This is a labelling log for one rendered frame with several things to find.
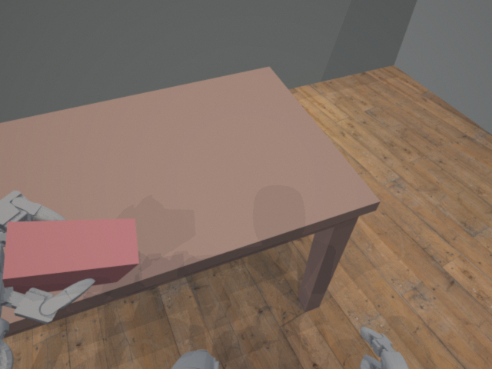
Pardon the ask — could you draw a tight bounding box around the right robot hand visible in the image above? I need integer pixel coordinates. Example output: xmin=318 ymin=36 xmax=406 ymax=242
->
xmin=360 ymin=327 xmax=409 ymax=369

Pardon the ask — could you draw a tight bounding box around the left robot hand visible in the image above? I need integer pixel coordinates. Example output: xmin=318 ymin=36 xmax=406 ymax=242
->
xmin=0 ymin=191 xmax=95 ymax=324

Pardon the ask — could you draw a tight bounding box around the table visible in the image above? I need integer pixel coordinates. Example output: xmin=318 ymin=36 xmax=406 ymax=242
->
xmin=0 ymin=66 xmax=381 ymax=338

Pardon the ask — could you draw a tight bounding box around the robot left thigh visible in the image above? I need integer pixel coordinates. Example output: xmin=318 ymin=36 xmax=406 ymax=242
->
xmin=171 ymin=351 xmax=219 ymax=369

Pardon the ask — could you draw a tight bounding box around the sponge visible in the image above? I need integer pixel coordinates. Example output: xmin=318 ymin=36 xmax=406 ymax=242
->
xmin=3 ymin=218 xmax=139 ymax=294

